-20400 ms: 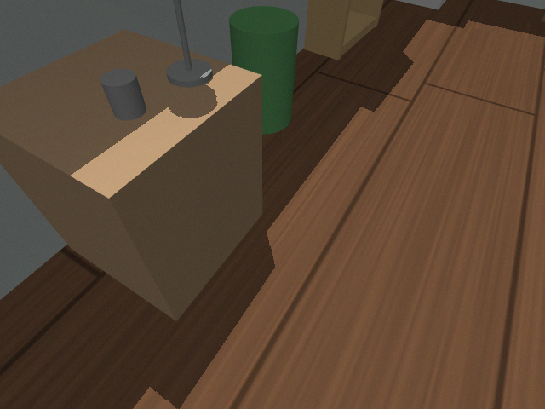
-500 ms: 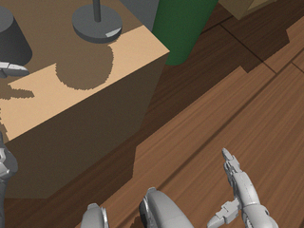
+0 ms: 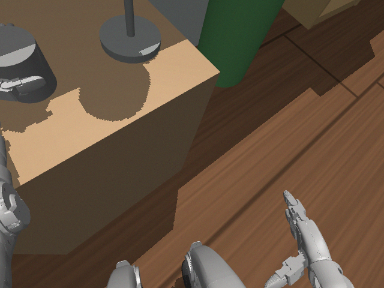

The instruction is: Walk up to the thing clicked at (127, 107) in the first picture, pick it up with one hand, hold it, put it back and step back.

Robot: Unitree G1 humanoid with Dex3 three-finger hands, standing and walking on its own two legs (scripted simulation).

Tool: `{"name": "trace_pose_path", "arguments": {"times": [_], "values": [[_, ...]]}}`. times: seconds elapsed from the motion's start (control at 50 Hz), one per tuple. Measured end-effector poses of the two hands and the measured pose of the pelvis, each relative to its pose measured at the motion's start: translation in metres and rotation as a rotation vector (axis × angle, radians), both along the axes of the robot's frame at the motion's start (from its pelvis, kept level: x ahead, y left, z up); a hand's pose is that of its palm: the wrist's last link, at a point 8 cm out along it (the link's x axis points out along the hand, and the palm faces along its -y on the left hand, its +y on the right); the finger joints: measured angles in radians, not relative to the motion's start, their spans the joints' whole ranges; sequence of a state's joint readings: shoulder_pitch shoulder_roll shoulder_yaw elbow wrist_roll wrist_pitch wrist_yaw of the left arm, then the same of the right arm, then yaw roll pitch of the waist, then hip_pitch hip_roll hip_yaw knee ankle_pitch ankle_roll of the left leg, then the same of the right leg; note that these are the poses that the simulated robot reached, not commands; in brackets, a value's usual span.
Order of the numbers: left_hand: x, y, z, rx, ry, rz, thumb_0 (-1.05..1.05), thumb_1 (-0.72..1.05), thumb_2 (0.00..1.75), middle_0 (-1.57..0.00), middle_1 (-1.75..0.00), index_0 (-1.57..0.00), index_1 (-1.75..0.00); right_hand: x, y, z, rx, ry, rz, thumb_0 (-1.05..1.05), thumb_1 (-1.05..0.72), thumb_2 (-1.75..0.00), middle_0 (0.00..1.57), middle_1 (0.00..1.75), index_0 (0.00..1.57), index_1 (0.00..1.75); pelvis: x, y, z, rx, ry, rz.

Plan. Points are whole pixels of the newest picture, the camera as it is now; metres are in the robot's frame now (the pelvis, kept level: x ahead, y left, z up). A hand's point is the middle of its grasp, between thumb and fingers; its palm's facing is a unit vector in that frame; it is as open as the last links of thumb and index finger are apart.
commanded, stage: settle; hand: left
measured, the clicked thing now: (19, 60) +0.56 +0.22 +0.08
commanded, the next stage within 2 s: lift in 0.98 s
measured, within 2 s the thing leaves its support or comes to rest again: leaves its support in 0.28 s
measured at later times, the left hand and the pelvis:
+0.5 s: hand out of the picture +0.54 +0.23 +0.12, palm faces +0.21 -0.98 -0.01, open 11.7 cm; pelvis +0.00 +0.00 +0.02, yaw +1 degrees
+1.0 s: hand out of the picture +0.53 +0.22 +0.15, palm faces +0.21 -0.98 -0.01, open 11.7 cm; pelvis +0.00 -0.01 +0.03, yaw +1 degrees
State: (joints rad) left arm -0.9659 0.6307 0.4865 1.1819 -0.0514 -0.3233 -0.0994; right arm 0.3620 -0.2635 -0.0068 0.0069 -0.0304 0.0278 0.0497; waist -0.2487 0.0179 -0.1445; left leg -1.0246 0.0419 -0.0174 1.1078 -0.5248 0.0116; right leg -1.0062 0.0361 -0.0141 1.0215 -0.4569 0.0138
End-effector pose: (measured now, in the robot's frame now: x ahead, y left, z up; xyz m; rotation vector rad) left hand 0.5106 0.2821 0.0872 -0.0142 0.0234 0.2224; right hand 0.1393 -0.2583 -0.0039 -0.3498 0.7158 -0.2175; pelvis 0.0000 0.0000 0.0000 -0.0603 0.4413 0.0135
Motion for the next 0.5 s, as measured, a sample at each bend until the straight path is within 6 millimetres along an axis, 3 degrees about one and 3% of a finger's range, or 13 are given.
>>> {"name": "trace_pose_path", "arguments": {"times": [0.24, 0.5], "values": [[-0.003, -0.004, 0.004, 0.015, 0.04, -0.007, -0.05, -0.62, 0.82, -0.68, -1.03, -0.76, -0.98, 0.007, 0.001, 0.004, 0.012, 0.003, -0.004, -0.01, 0.52, -0.06, 0.06, 0.05, 0.05, 0.05, 0.004, -0.001, 0.007, 0.004, -0.027, 0.005], [-0.006, -0.004, 0.037, 0.019, 0.024, -0.008, -0.05, -0.61, 0.82, -0.65, -1.07, -0.73, -1.02, 0.009, 0.002, 0.006, 0.034, -0.004, -0.015, -0.01, 0.51, -0.06, 0.06, 0.05, 0.05, 0.05, 0.005, -0.001, 0.018, 0.007, -0.063, 0.007]]}}
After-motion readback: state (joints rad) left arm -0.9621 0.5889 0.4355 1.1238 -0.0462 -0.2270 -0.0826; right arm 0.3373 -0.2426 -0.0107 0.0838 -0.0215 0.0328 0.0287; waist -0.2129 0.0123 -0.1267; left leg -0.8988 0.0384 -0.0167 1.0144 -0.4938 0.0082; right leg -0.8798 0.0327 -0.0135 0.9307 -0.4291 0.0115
